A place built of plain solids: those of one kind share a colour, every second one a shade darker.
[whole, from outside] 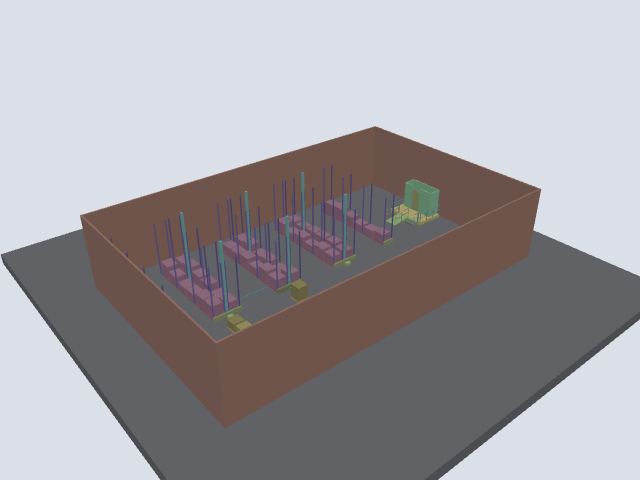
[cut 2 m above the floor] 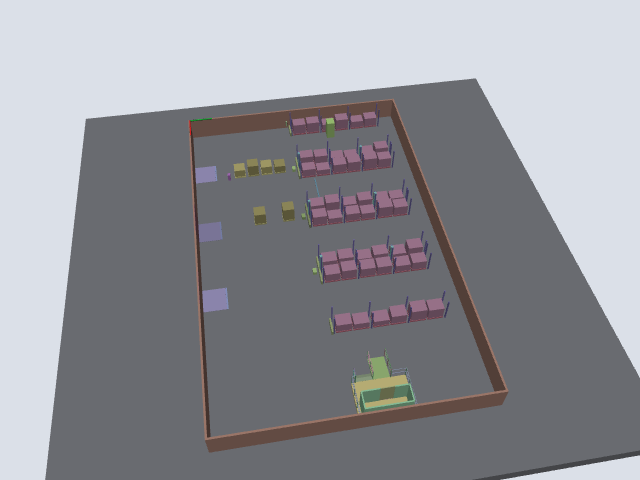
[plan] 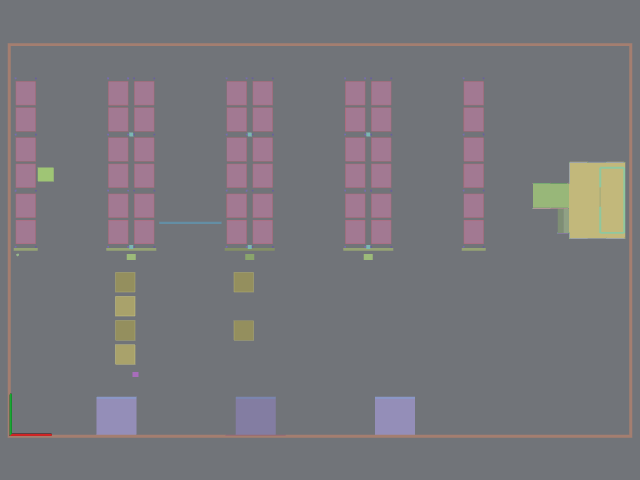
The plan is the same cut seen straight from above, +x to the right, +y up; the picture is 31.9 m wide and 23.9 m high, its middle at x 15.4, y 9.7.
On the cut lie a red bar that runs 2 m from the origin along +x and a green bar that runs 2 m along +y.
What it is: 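Racking aisles and the goods-in floor of a storage hall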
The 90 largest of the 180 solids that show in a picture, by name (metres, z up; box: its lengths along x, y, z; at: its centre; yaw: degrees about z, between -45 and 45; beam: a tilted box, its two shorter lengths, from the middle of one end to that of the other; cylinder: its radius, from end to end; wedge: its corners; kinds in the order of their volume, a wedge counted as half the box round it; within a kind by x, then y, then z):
{
 "wall_1": {"box": [0.15, 19.65, 6.58], "at": [-0.07, 9.68, 3.24]},
 "wall_2": {"box": [31.1, 0.15, 6.58], "at": [15.4, -0.07, 3.24]},
 "wall_3": {"box": [31.1, 0.15, 6.58], "at": [15.4, 19.43, 3.24]},
 "wall_4": {"box": [0.15, 19.65, 6.58], "at": [30.88, 9.68, 3.24]},
 "row_load_1": {"box": [0.95, 1.16, 1.02], "at": [0.75, 10.1, 0.65]},
 "row_load_2": {"box": [0.95, 1.16, 1.1], "at": [0.75, 11.41, 0.69]},
 "row_load_3": {"box": [0.95, 1.16, 0.73], "at": [0.75, 12.9, 0.5]},
 "row_load_4": {"box": [0.95, 1.16, 1.1], "at": [0.75, 14.21, 0.69]},
 "row_load_5": {"box": [0.95, 1.16, 0.69], "at": [0.75, 15.7, 0.49]},
 "row_load_6": {"box": [0.95, 1.16, 0.9], "at": [0.75, 17.01, 0.59]},
 "row_load_7": {"box": [0.95, 1.16, 1.09], "at": [5.35, 10.1, 0.68]},
 "row_load_8": {"box": [0.95, 1.16, 1.02], "at": [5.35, 11.41, 0.65]},
 "row_load_9": {"box": [0.95, 1.16, 0.63], "at": [5.35, 12.9, 0.46]},
 "row_load_10": {"box": [0.95, 1.16, 0.55], "at": [5.35, 14.21, 0.42]},
 "row_load_11": {"box": [0.95, 1.16, 0.82], "at": [5.35, 15.7, 0.55]},
 "row_load_12": {"box": [0.95, 1.16, 1.16], "at": [5.35, 17.01, 0.72]},
 "row_load_13": {"box": [0.95, 1.16, 0.79], "at": [6.65, 10.1, 0.53]},
 "row_load_14": {"box": [0.95, 1.16, 0.56], "at": [6.65, 11.41, 0.42]},
 "row_load_15": {"box": [0.95, 1.16, 0.96], "at": [6.65, 12.9, 0.62]},
 "row_load_16": {"box": [0.95, 1.16, 1.06], "at": [6.65, 14.21, 0.67]},
 "row_load_17": {"box": [0.95, 1.16, 1.21], "at": [6.65, 15.7, 0.74]},
 "row_load_18": {"box": [0.95, 1.16, 1.02], "at": [6.65, 17.01, 0.65]},
 "row_load_19": {"box": [0.95, 1.16, 0.95], "at": [11.25, 10.1, 0.61]},
 "row_load_20": {"box": [0.95, 1.16, 1.11], "at": [11.25, 11.41, 0.7]},
 "row_load_21": {"box": [0.95, 1.16, 0.6], "at": [11.25, 12.9, 0.44]},
 "row_load_22": {"box": [0.95, 1.16, 0.94], "at": [11.25, 14.21, 0.61]},
 "row_load_23": {"box": [0.95, 1.16, 0.74], "at": [11.25, 15.7, 0.51]},
 "row_load_24": {"box": [0.95, 1.16, 0.69], "at": [11.25, 17.01, 0.49]},
 "row_load_25": {"box": [0.95, 1.16, 0.96], "at": [12.55, 10.1, 0.62]},
 "row_load_26": {"box": [0.95, 1.16, 0.57], "at": [12.55, 11.41, 0.43]},
 "row_load_27": {"box": [0.95, 1.16, 0.83], "at": [12.55, 12.9, 0.55]},
 "row_load_28": {"box": [0.95, 1.16, 0.68], "at": [12.55, 14.21, 0.48]},
 "row_load_29": {"box": [0.95, 1.16, 1.13], "at": [12.55, 15.7, 0.71]},
 "row_load_30": {"box": [0.95, 1.16, 0.94], "at": [12.55, 17.01, 0.61]},
 "row_load_31": {"box": [0.95, 1.16, 0.82], "at": [17.15, 10.1, 0.55]},
 "row_load_32": {"box": [0.95, 1.16, 0.94], "at": [17.15, 11.41, 0.61]},
 "row_load_33": {"box": [0.95, 1.16, 0.56], "at": [17.15, 12.9, 0.42]},
 "row_load_34": {"box": [0.95, 1.16, 0.85], "at": [17.15, 14.21, 0.56]},
 "row_load_35": {"box": [0.95, 1.16, 0.59], "at": [17.15, 15.7, 0.44]},
 "row_load_36": {"box": [0.95, 1.16, 1.07], "at": [17.15, 17.01, 0.67]},
 "row_load_37": {"box": [0.95, 1.16, 0.83], "at": [18.45, 10.1, 0.56]},
 "row_load_38": {"box": [0.95, 1.16, 1.02], "at": [18.45, 11.41, 0.65]},
 "row_load_39": {"box": [0.95, 1.16, 0.93], "at": [18.45, 12.9, 0.61]},
 "row_load_40": {"box": [0.95, 1.16, 0.91], "at": [18.45, 14.21, 0.59]},
 "row_load_41": {"box": [0.95, 1.16, 0.73], "at": [18.45, 15.7, 0.5]},
 "row_load_42": {"box": [0.95, 1.16, 0.86], "at": [18.45, 17.01, 0.57]},
 "row_load_43": {"box": [0.95, 1.16, 0.81], "at": [23.05, 10.1, 0.55]},
 "row_load_44": {"box": [0.95, 1.16, 0.63], "at": [23.05, 11.41, 0.46]},
 "row_load_45": {"box": [0.95, 1.16, 0.58], "at": [23.05, 12.9, 0.43]},
 "row_load_46": {"box": [0.95, 1.16, 0.9], "at": [23.05, 14.21, 0.59]},
 "row_load_47": {"box": [0.95, 1.16, 1.15], "at": [23.05, 15.7, 0.72]},
 "row_load_48": {"box": [0.95, 1.16, 1.04], "at": [23.05, 17.01, 0.66]},
 "lane_load_1": {"box": [0.95, 0.95, 0.72], "at": [5.7, 4.0, 0.5]},
 "lane_load_2": {"box": [0.95, 0.95, 1.07], "at": [5.7, 5.2, 0.68]},
 "lane_load_3": {"box": [0.95, 0.95, 0.78], "at": [5.7, 6.4, 0.53]},
 "lane_load_4": {"box": [0.95, 0.95, 0.68], "at": [5.7, 7.6, 0.48]},
 "lane_load_5": {"box": [0.95, 0.95, 1.05], "at": [11.6, 5.2, 0.67]},
 "lane_load_6": {"box": [0.95, 0.95, 1.23], "at": [11.6, 7.6, 0.76]},
 "office_deck_1": {"box": [2.8, 3.85, 0.35], "at": [29.2, 11.68, 0.12]},
 "row_pal_1": {"box": [1.0, 1.21, 0.19], "at": [0.75, 11.41, 0.04]},
 "row_pal_2": {"box": [1.0, 1.21, 0.19], "at": [0.75, 12.9, 0.04]},
 "row_pal_3": {"box": [1.0, 1.21, 0.19], "at": [0.75, 14.21, 0.04]},
 "row_pal_4": {"box": [1.0, 1.21, 0.19], "at": [0.75, 15.7, 0.04]},
 "row_pal_5": {"box": [1.0, 1.21, 0.19], "at": [0.75, 17.01, 0.04]},
 "row_pal_6": {"box": [1.0, 1.21, 0.19], "at": [5.35, 11.41, 0.04]},
 "row_pal_7": {"box": [1.0, 1.21, 0.19], "at": [5.35, 12.9, 0.04]},
 "row_pal_8": {"box": [1.0, 1.21, 0.19], "at": [5.35, 14.21, 0.04]},
 "row_pal_9": {"box": [1.0, 1.21, 0.19], "at": [5.35, 15.7, 0.04]},
 "row_pal_10": {"box": [1.0, 1.21, 0.19], "at": [5.35, 17.01, 0.04]},
 "row_pal_11": {"box": [1.0, 1.21, 0.19], "at": [6.65, 11.41, 0.04]},
 "row_pal_12": {"box": [1.0, 1.21, 0.19], "at": [6.65, 12.9, 0.04]},
 "row_pal_13": {"box": [1.0, 1.21, 0.19], "at": [6.65, 14.21, 0.04]},
 "row_pal_14": {"box": [1.0, 1.21, 0.19], "at": [6.65, 15.7, 0.04]},
 "office_1": {"box": [0.1, 1.3, 2.55], "at": [29.35, 10.7, 1.52]},
 "office_2": {"box": [0.1, 0.97, 2.55], "at": [29.35, 12.81, 1.52]},
 "office_3": {"box": [1.2, 0.1, 2.55], "at": [29.95, 10.05, 1.52]},
 "office_4": {"box": [1.2, 0.1, 2.55], "at": [29.95, 13.3, 1.52]},
 "office_5": {"box": [0.1, 3.25, 2.55], "at": [30.55, 11.68, 1.52]},
 "column_row_1": {"box": [0.2, 0.2, 6.58], "at": [6.0, 9.35, 3.24]},
 "column_row_2": {"box": [0.2, 0.2, 6.58], "at": [6.0, 14.95, 3.24]},
 "column_row_3": {"box": [0.2, 0.2, 6.58], "at": [11.9, 9.35, 3.24]},
 "column_row_4": {"box": [0.2, 0.2, 6.58], "at": [11.9, 14.95, 3.24]},
 "column_row_5": {"box": [0.2, 0.2, 6.58], "at": [17.8, 9.35, 3.24]},
 "column_row_6": {"box": [0.2, 0.2, 6.58], "at": [17.8, 14.95, 3.24]},
 "left_cage_1": {"box": [0.8, 0.7, 1.75], "at": [1.75, 12.96, 0.82]},
 "leveller_1": {"box": [2.0, 1.78, 0.07], "at": [5.27, 0.89, -0.02]},
 "leveller_2": {"box": [2.0, 1.78, 0.07], "at": [12.2, 0.89, -0.02]},
 "leveller_3": {"box": [2.0, 1.78, 0.07], "at": [19.13, 0.89, -0.02]},
 "shutter_1": {"box": [3.0, 0.05, 3.25], "at": [12.2, -0.03, 1.57]},
 "office_ramp_1": {"wedge": [[26.0, 11.3, -0.05], [26.0, 11.3, 0.0], [26.0, 12.5, -0.05], [26.0, 12.5, 0.0], [27.8, 11.3, -0.05], [27.8, 11.3, 0.3], [27.8, 12.5, -0.05], [27.8, 12.5, 0.3]]}
}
